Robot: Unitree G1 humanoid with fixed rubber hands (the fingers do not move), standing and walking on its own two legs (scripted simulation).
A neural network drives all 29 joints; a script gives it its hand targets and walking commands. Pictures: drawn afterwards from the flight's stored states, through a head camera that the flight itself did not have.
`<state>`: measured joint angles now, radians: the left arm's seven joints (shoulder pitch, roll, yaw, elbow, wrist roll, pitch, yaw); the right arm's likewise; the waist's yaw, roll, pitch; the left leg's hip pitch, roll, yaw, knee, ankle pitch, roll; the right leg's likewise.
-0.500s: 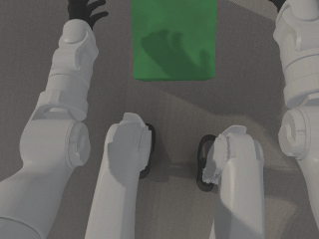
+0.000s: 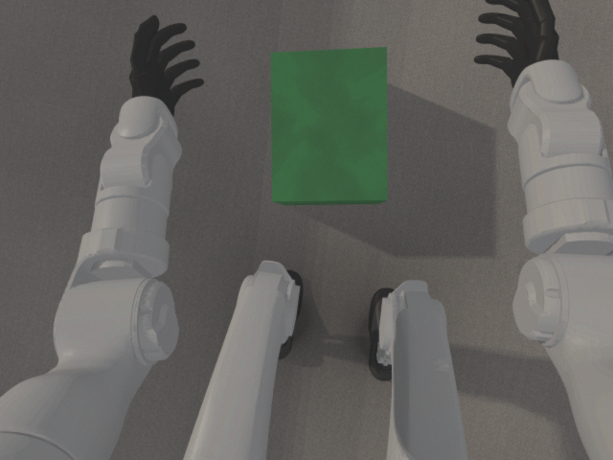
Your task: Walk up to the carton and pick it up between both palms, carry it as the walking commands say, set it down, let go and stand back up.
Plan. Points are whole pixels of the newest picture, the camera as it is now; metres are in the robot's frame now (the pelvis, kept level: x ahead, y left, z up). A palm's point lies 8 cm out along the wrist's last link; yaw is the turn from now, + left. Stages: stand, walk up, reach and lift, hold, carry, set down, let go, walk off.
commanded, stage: set down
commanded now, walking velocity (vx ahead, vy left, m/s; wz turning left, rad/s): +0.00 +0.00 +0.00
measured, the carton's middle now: (329, 135) +0.54 +0.05 -0.46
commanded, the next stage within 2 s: let go in 0.44 s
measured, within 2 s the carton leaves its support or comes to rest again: neither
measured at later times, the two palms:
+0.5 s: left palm (73, 53) +0.48 +0.24 +0.03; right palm out of the picture +0.54 -0.18 +0.03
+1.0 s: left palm out of the picture +0.34 +0.25 +0.12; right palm out of the picture +0.39 -0.20 +0.11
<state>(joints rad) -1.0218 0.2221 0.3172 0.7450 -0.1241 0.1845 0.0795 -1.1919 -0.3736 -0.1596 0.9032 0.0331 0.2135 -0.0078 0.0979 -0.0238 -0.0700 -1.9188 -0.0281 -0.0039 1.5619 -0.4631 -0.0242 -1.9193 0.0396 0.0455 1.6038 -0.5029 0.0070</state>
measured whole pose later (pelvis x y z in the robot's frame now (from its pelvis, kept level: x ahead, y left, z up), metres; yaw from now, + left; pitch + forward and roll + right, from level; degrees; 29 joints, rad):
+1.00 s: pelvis +0.07 +0.02 +0.20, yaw -2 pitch +24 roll +0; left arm -0.16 0.19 0.14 0.52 0.02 0.06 -0.10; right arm -0.28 -0.17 -0.16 0.56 -0.07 0.08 -0.02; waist 0.07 0.02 -0.05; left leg -0.85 -0.03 -0.03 0.71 -0.28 0.01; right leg -0.83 0.03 0.07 0.71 -0.29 0.02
